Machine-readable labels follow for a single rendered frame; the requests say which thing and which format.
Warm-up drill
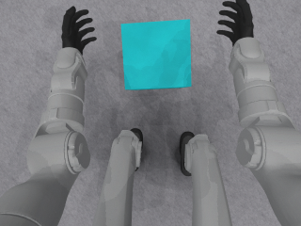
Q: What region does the right robot forearm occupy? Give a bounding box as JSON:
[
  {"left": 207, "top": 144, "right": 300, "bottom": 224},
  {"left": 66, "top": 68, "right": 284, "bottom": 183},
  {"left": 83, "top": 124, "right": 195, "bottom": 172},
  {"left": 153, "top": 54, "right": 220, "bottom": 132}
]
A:
[{"left": 229, "top": 37, "right": 301, "bottom": 135}]

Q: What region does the right robot hand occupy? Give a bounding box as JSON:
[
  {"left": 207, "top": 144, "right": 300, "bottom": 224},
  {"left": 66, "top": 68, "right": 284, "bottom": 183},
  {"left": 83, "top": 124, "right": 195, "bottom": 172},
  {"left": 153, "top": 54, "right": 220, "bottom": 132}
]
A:
[{"left": 216, "top": 0, "right": 254, "bottom": 47}]

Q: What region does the robot left foot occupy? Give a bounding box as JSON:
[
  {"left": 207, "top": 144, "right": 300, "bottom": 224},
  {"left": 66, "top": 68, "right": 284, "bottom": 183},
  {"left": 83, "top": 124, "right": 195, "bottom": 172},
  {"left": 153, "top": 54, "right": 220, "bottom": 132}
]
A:
[{"left": 130, "top": 128, "right": 143, "bottom": 171}]

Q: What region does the robot left upper arm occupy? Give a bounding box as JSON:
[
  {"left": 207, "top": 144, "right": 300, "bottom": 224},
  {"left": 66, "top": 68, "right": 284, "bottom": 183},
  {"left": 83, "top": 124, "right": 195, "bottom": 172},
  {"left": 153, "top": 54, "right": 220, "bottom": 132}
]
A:
[{"left": 0, "top": 130, "right": 91, "bottom": 226}]

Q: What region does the carton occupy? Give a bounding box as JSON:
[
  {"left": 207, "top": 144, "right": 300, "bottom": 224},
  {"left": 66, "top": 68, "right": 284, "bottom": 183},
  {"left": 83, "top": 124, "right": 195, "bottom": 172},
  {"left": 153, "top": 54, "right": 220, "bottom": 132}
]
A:
[{"left": 120, "top": 19, "right": 192, "bottom": 90}]

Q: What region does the robot right upper arm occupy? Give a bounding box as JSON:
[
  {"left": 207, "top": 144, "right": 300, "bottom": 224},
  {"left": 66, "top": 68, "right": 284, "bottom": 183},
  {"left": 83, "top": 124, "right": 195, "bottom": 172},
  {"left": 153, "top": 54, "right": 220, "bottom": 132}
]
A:
[{"left": 235, "top": 125, "right": 301, "bottom": 226}]

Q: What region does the left robot hand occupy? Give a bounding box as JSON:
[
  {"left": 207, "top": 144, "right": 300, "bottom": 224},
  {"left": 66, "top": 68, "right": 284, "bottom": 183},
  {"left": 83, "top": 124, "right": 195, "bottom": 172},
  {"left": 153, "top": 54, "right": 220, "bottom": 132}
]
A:
[{"left": 61, "top": 6, "right": 97, "bottom": 55}]

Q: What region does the left robot shin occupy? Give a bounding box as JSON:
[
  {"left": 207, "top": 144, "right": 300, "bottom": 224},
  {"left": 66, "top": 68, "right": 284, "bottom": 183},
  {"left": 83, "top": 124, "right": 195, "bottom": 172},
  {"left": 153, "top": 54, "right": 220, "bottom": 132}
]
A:
[{"left": 111, "top": 130, "right": 138, "bottom": 152}]

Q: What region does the left robot forearm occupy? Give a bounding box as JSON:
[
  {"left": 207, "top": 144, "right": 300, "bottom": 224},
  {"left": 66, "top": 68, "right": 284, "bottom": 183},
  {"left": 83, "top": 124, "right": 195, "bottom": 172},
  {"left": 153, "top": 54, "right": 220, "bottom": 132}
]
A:
[{"left": 26, "top": 47, "right": 88, "bottom": 171}]

